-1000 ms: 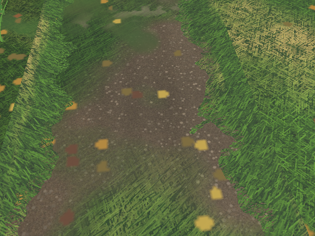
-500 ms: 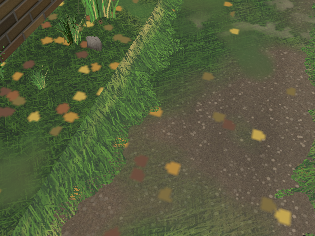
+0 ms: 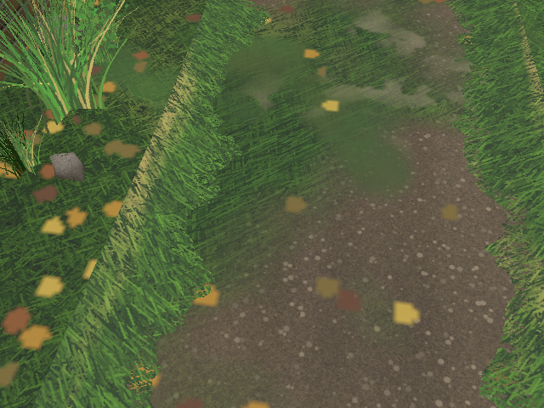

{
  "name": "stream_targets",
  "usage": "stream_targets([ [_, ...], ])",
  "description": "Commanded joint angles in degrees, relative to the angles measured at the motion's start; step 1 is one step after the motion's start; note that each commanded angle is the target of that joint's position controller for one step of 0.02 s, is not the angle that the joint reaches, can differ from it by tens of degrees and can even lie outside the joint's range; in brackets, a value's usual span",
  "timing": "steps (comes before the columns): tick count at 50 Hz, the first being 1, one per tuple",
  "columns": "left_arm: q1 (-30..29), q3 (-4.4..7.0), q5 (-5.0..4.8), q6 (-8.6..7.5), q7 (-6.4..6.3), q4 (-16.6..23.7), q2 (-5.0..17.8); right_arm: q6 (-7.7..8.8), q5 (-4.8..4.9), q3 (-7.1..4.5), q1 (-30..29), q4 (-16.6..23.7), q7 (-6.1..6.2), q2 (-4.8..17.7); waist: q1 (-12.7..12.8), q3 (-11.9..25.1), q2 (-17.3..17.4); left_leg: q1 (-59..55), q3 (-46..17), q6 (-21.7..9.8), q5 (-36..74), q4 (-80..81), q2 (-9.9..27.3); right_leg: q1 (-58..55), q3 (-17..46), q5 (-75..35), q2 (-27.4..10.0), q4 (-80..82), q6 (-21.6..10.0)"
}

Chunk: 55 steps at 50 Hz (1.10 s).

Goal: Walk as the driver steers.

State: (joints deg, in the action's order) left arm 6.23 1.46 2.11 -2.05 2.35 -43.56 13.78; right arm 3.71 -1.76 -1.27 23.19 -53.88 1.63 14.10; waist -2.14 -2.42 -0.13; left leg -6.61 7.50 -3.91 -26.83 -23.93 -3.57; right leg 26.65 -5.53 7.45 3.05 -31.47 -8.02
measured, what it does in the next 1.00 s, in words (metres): walks ahead, turning right: left foot, then right foot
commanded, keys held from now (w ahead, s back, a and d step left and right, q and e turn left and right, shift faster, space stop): w+e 0.44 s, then e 0.34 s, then no key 0.10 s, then q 0.12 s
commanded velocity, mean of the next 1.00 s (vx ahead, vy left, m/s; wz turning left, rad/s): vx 0.33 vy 0.00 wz -0.49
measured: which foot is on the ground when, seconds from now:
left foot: up 0.00-0.46, down 0.48-0.96, up 0.98-1.00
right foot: down 0.00-0.50, up 0.52-0.94, down 0.96-1.00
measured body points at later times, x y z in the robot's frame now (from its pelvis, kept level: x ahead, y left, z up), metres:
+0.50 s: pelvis +0.29 +0.00 +0.01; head +0.32 +0.00 +0.45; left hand +0.34 +0.29 -0.12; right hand +0.44 -0.28 -0.07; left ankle +0.43 +0.08 -0.72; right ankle +0.12 -0.06 -0.71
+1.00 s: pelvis +0.40 -0.04 +0.01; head +0.41 -0.07 +0.46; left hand +0.67 +0.07 -0.08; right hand +0.30 -0.29 -0.13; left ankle +0.43 +0.08 -0.71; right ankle +0.39 -0.14 -0.72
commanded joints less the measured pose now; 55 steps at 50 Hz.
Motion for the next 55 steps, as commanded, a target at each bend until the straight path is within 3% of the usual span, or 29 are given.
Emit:
stream_targets([
  [1, 22.54, 5.90, 0.90, -0.20, -1.73, -2.17, 17.91, 1.17, 1.22, -0.84, 1.10, 7.64, -0.81, 4.78, 8.06, 17.70, -12.60, 37.57, 0.50, 2.42, 10.60, -55.85, 0.66, -44.99, 38.52, 1.62, -21.15, 5.73, -16.42],
  [2, 20.47, 5.55, -2.19, 0.19, -1.30, -2.48, 15.36, 1.70, -0.03, -1.53, -3.64, 8.23, -1.02, 8.34, 8.81, 18.85, -5.05, 45.49, -10.93, 1.76, -0.10, -61.46, -0.22, -45.43, 48.19, -1.35, -22.02, 11.74, -17.67],
  [3, 16.35, 5.26, -2.38, 0.38, -1.49, -1.98, 14.13, 2.48, 0.43, -1.18, -6.81, 10.11, -1.44, 7.90, 6.94, 10.03, -2.91, 48.49, -12.62, 1.61, 5.34, -58.31, 3.71, -37.68, 38.84, -2.76, -20.75, 13.37, -15.70],
  [4, 13.95, 4.52, -2.02, 0.46, -1.51, -1.88, 10.83, 2.92, 0.56, -0.99, -7.60, 10.36, -1.59, 7.90, 5.17, 5.44, 1.37, 46.75, -11.61, 1.87, 8.00, -53.55, 5.76, -30.44, 33.79, -6.67, -18.71, 15.08, -13.45],
  [5, 12.25, 4.01, -1.92, 0.29, -1.72, -1.90, 9.15, 2.35, 0.17, -1.03, -7.87, 10.30, -1.60, 7.51, 3.14, 1.91, 2.88, 44.24, -11.25, 2.54, 8.18, -49.49, 7.12, -24.09, 29.46, -11.09, -15.91, 16.11, -11.35],
  [6, 11.18, 3.57, -2.07, 0.05, -1.95, -2.07, 7.98, 1.13, -0.67, -0.83, -7.04, 10.59, -1.68, 7.06, 1.36, 1.29, 2.11, 40.99, -11.04, 3.67, 8.09, -46.45, 7.89, -19.60, 26.01, -13.58, -13.38, 17.32, -10.14],
  [9, 12.19, 3.96, -2.20, -1.20, -1.80, -2.47, 9.94, -1.33, -1.31, -0.34, -6.70, 11.28, -2.22, 5.29, 0.22, 1.93, -0.55, 38.54, -8.87, 5.95, 9.41, -39.09, 8.32, -14.90, 21.70, -16.78, -9.92, 18.94, -9.51],
  [14, 16.32, 4.52, -2.33, -1.02, -1.82, -3.04, 10.97, -1.49, -0.76, 0.17, -18.68, 15.51, -2.59, 4.78, 4.29, 0.14, -2.99, 41.37, -7.34, 7.79, 21.88, -22.42, 7.90, -15.76, 20.97, -14.11, -6.74, 19.27, -5.88],
  [19, 20.24, 4.94, -1.46, -0.55, -2.34, -3.21, 11.81, -0.57, 0.04, 0.49, -25.99, 18.28, -2.76, 5.57, 7.58, 1.13, -3.68, 41.15, -7.90, 6.76, 24.41, -12.96, 5.27, -23.26, 24.60, -19.71, -8.35, 14.23, -4.55],
  [21, 18.58, 5.16, -1.12, -0.57, -2.78, -2.34, 12.58, -0.07, 0.17, 0.18, -24.43, 18.41, -2.64, 6.88, 5.98, 1.42, -4.24, 36.30, -9.19, 5.55, 21.74, -8.84, 4.44, -23.62, 27.01, -20.24, -9.49, 11.75, -3.14],
  [23, 15.17, 5.33, -1.07, -0.77, -2.79, -1.38, 13.39, 0.62, 0.13, -0.78, -15.77, 15.86, -1.87, 9.10, 1.62, 3.62, -4.10, 23.62, -8.84, 3.68, 18.32, -4.50, 2.04, -20.77, 27.33, -26.89, -7.77, 4.24, -0.58],
  [24, 14.49, 5.07, -1.84, -1.13, -2.40, -1.41, 12.57, 1.57, -0.49, -1.46, -8.93, 14.31, -1.11, 10.84, -2.08, 7.26, -0.98, 13.44, -10.35, 1.98, 21.97, -0.32, 4.44, -17.94, 24.12, -27.40, -3.65, -6.56, 1.37],
  [25, 15.31, 3.79, -2.88, -1.63, -2.26, 0.56, 8.04, 2.03, -1.69, -2.43, -0.23, 14.20, -0.03, 15.16, -4.52, 16.22, 5.27, -0.25, -22.61, -1.04, 22.87, -0.64, 18.84, -10.91, 19.01, -10.71, -0.19, -22.49, 3.27],
  [26, 22.98, 3.33, -4.02, -1.04, -2.78, 1.88, 5.30, 0.87, -1.40, -3.51, -2.27, 14.88, -0.04, 19.00, 0.13, 21.84, 18.28, -8.81, -44.21, -8.58, 35.76, 2.38, 32.16, 3.33, 12.06, 28.46, 8.20, -35.41, 4.86],
  [27, 22.74, 3.95, -1.57, 0.24, -3.53, -0.59, 10.22, 0.00, -0.03, -2.89, -4.62, 15.26, -0.39, 13.71, 1.45, 16.95, 7.85, -3.18, -42.41, -8.98, 38.35, 0.70, 30.12, 6.39, 12.30, 25.58, 2.05, -40.35, 4.70],
  [28, 18.80, 4.32, -1.07, 0.77, -3.18, -0.67, 10.60, -0.07, 0.45, -1.59, -7.05, 15.70, -0.48, 8.78, 1.32, 10.85, 3.33, 3.08, -32.69, -8.01, 43.88, 0.70, 27.01, 6.05, 11.56, 22.00, 0.91, -40.39, 5.27],
  [29, 16.82, 4.21, -1.06, 1.26, -2.76, -0.27, 9.39, -0.15, 0.31, -0.90, -8.94, 15.62, -0.61, 6.54, 2.04, 7.81, 2.32, 7.38, -25.05, -6.67, 49.01, 1.90, 24.03, 5.46, 10.71, 19.63, -0.82, -38.93, 6.12],
  [30, 15.42, 4.23, -0.60, 2.01, -2.17, 0.16, 8.72, -0.07, 0.45, -0.66, -9.42, 15.37, -0.45, 5.89, 2.36, 6.22, 5.15, 10.06, -20.20, -5.75, 50.82, 2.99, 21.75, 5.05, 10.16, 18.20, -2.11, -37.48, 6.81],
  [32, 15.61, 4.06, -0.55, 3.45, -1.10, 0.59, 7.61, 0.24, 0.69, -0.97, -9.51, 14.67, -0.57, 6.80, 3.30, 5.72, 8.52, 13.85, -14.39, -5.72, 55.27, 4.55, 19.65, 2.88, 8.78, 15.72, -1.69, -37.12, 8.04],
  [36, 11.30, 3.56, -0.72, 4.51, -0.26, 3.12, 6.41, 0.03, 0.61, -1.71, -9.85, 14.10, -0.37, 8.00, 3.89, 5.58, 7.84, 14.67, -8.62, -7.12, 53.99, 6.45, 20.41, 4.96, 7.53, 10.99, -2.55, -31.69, 8.99],
  [40, 6.23, 2.33, -0.60, 4.78, 0.69, 5.57, 4.58, -0.83, 0.66, -2.11, -9.83, 13.48, -0.41, 8.43, 2.93, 5.02, 8.61, 17.76, -2.57, -6.05, 47.97, 6.22, 18.91, -0.74, 4.94, 4.88, -3.88, -18.79, 8.39],
  [45, 3.54, 2.00, -0.61, 4.12, 0.01, 6.84, 5.05, -2.15, 0.92, -3.14, -6.64, 11.73, -1.20, 10.66, 0.96, 5.08, 9.14, 16.10, -3.91, -5.17, 42.63, 0.95, 19.81, -7.68, 3.51, 8.52, -1.75, -5.13, 6.36],
  [46, 4.92, 1.87, -0.38, 3.55, -0.28, 6.33, 4.60, -2.63, 1.29, -3.04, -7.03, 11.37, -1.14, 10.37, 2.07, 5.13, 7.80, 17.11, -3.94, -4.06, 38.82, -1.83, 18.83, -11.72, 3.59, 5.38, -1.18, 1.32, 5.59],
  [47, 6.75, 1.73, 0.10, 2.68, -0.75, 5.39, 4.89, -3.07, 1.15, -2.65, -5.68, 10.59, -1.20, 9.12, 2.97, 5.94, 3.76, 19.32, -3.33, -1.80, 32.75, -5.78, 16.84, -17.98, 5.42, -1.74, -1.95, 9.37, 5.10],
  [48, 8.87, 1.98, 1.07, 1.86, -1.49, 5.37, 7.98, -3.28, 0.69, -1.14, -2.06, 11.09, -1.51, 4.36, 2.40, 10.54, -6.76, 23.91, -0.60, 1.39, 16.30, -13.40, 13.50, -26.78, 17.83, -15.84, -14.90, 12.40, 3.69],
  [49, 6.16, 1.21, 0.13, 1.76, -2.52, 6.66, 8.93, -4.16, 1.71, 0.56, 1.07, 11.31, -1.82, -0.48, 1.23, 12.35, -14.25, 27.28, -1.71, 3.79, -7.57, -17.01, 6.81, -26.17, 27.42, -30.39, -26.66, 12.79, -4.93],
  [50, 7.68, 0.99, -1.11, 1.86, -3.29, 4.83, 6.35, -5.59, 1.92, -0.38, -2.64, 10.24, -1.51, 3.89, 4.28, 11.20, -10.10, 24.53, -6.63, 4.10, -9.14, -19.45, 7.11, -21.43, 24.43, -25.17, -24.28, 12.94, -7.72],
  [52, 2.35, 0.22, -0.52, 2.20, -4.16, 4.13, 5.64, -6.06, 1.93, -1.48, -5.75, 10.46, -1.64, 5.97, 1.90, 4.93, -9.26, 26.62, -8.63, 3.76, -5.26, -20.88, 5.56, -17.81, 17.98, -19.05, -19.47, 14.63, -4.65],
  [55, 1.60, 0.92, -1.36, 2.48, -4.98, 3.65, 7.25, -6.14, 0.87, -2.70, -2.25, 7.99, -1.61, 7.13, 0.78, 5.58, -7.59, 26.80, -7.47, 4.29, -1.71, -27.49, 3.66, -18.69, 11.47, -26.27, -17.44, 12.73, -3.64],
])
Velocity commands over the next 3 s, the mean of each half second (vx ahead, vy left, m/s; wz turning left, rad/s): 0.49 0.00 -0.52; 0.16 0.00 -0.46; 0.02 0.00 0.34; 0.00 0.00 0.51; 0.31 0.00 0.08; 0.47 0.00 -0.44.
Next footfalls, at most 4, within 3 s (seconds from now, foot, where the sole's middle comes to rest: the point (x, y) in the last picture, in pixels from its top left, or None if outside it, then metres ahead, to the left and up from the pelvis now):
0.48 left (249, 405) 0.47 0.07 -0.76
0.96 right None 0.42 -0.16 -0.76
1.36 left None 0.44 0.05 -0.76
1.90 right None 0.41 -0.13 -0.75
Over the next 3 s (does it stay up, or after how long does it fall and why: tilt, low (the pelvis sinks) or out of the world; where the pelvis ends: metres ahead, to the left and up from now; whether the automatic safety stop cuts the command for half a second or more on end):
stays up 0.73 -0.07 0.02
